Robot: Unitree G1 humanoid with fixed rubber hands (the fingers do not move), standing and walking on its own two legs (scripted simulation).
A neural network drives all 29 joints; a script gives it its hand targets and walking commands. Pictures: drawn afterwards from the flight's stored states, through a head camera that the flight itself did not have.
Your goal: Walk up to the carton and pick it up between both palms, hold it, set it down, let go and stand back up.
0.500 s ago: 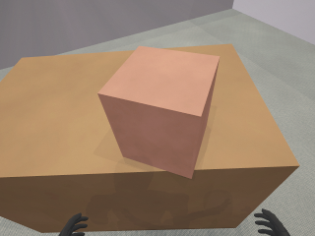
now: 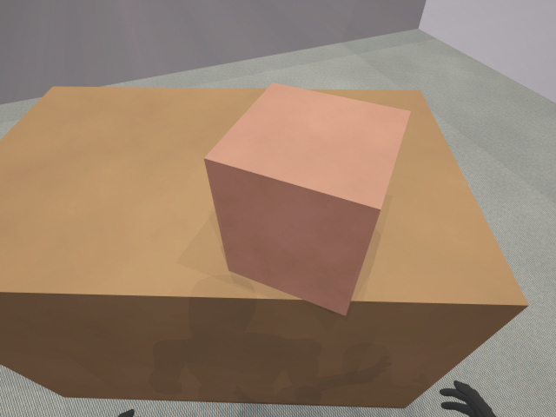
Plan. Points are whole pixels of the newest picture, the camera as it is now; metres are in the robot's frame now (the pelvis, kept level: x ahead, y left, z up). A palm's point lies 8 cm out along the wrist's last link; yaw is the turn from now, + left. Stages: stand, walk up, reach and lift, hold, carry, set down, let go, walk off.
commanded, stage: walk up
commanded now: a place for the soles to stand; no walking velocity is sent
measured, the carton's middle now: (309, 200) +0.42 -0.02 +0.09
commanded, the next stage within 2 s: reach and lift in 0.98 s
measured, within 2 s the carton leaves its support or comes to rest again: neither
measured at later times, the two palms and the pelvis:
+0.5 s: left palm out of the picture +0.11 +0.28 -0.09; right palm out of the picture +0.15 -0.26 -0.08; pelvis +0.00 +0.00 +0.00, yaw +2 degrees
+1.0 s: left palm out of the picture +0.07 +0.28 -0.09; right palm out of the picture +0.15 -0.26 -0.08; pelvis -0.01 -0.01 +0.00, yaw +4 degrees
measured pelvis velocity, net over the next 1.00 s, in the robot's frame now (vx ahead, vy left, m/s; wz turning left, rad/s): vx -0.01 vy -0.01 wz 0.07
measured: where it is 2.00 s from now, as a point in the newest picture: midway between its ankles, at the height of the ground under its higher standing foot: outside the picture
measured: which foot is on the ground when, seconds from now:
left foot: down 0.00-1.00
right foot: down 0.00-1.00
